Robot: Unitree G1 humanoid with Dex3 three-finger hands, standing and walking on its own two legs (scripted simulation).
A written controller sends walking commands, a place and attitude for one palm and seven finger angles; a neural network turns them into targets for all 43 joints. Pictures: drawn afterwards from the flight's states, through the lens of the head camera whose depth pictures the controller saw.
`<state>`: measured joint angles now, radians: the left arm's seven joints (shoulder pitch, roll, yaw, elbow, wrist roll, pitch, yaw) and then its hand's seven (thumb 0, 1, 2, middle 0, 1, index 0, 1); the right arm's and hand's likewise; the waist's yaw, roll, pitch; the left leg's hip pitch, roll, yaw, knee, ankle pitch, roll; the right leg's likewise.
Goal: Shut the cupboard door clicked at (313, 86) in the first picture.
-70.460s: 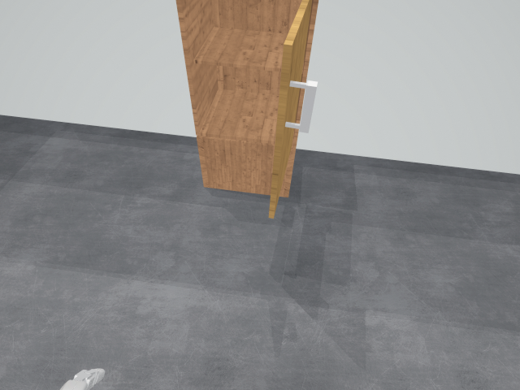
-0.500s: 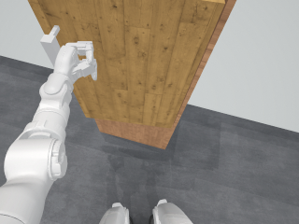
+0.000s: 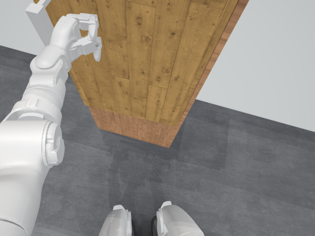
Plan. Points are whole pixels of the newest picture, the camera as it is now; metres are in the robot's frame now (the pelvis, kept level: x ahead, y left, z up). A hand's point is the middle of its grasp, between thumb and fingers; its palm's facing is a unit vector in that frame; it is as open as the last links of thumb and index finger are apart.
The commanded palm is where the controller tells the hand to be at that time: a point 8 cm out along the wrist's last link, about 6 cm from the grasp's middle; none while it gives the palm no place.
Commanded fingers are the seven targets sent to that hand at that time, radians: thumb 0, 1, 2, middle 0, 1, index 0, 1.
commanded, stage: push the door shut along its arc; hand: left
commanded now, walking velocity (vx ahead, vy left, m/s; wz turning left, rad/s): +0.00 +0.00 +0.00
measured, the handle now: (53, 30) +0.59 +0.18 +0.11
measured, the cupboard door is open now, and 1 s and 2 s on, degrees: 2 0 0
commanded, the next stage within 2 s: pull the fist back off the door in 0.18 s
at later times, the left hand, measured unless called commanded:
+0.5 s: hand (105, 40) +0.56 +0.06 +0.11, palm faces +0.07 -0.99 +0.08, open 2.8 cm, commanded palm +0.55 +0.08 +0.11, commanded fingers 0.00 0.90 0.90 -1.30 -1.50 -1.30 -1.50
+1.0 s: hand (117, 55) +0.52 +0.04 +0.10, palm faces +0.02 -1.00 -0.01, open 3.1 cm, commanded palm +0.48 +0.09 +0.11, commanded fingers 0.00 0.90 0.90 -1.30 -1.50 -1.30 -1.50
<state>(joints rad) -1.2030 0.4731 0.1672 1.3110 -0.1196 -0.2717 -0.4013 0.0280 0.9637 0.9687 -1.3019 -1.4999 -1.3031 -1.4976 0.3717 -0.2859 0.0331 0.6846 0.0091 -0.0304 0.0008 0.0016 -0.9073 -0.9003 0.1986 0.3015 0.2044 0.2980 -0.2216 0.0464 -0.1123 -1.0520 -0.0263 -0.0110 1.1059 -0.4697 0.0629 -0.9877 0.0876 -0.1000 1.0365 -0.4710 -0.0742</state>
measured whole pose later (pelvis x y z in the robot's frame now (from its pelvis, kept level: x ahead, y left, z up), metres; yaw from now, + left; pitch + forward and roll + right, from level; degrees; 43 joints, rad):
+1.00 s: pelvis +0.01 +0.00 +0.02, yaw -2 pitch +21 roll -1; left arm -0.92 0.18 0.23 1.16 0.01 -0.46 0.20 0.01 0.91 0.91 -1.30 -1.50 -1.30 -1.50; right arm 0.50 -0.26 -0.02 0.67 -0.06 0.00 0.13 0.00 -0.91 -0.90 0.20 0.30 0.20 0.30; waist -0.19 0.06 -0.16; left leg -0.92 -0.02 0.04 1.00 -0.45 0.06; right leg -0.89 0.09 -0.04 0.97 -0.45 -0.07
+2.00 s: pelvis +0.01 +0.00 +0.08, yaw +0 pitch -1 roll -1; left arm 0.03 0.26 0.05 0.07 -0.10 -0.11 0.04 0.01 0.90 0.90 -1.09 -1.26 -1.09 -1.26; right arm 0.19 -0.23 0.04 0.54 0.06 0.05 -0.05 0.01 -0.91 -0.90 0.20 0.30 0.20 0.30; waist 0.00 0.05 -0.06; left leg -0.26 -0.05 0.02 0.55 -0.28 0.07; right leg -0.23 0.07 -0.02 0.53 -0.29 -0.05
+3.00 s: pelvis +0.02 +0.01 +0.09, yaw +1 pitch -4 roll -1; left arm 0.48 0.35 0.34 -0.38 -0.09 -0.08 0.10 0.01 0.89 0.90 -0.21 -0.30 -0.22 -0.30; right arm 0.21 -0.23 0.02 0.62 0.03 -0.06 -0.05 0.01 -0.91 -0.90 0.20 0.30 0.20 0.30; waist 0.05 0.08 -0.02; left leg -0.12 -0.06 0.01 0.43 -0.24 0.07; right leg -0.08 0.06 -0.02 0.39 -0.24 -0.05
